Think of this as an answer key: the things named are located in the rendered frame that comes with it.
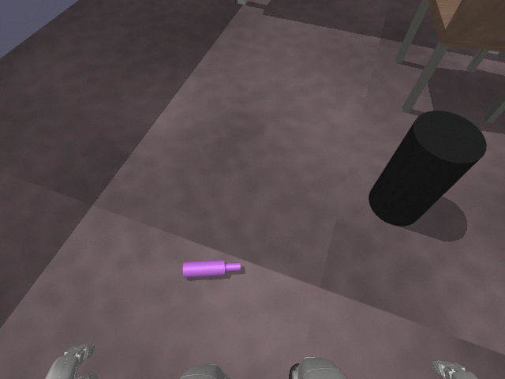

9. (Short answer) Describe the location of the chair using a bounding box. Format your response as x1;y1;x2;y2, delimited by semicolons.
395;0;505;123

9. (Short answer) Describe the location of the right robot hand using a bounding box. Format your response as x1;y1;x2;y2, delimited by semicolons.
432;360;478;379

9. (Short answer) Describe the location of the left robot hand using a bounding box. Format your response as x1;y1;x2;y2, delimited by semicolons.
45;343;98;379

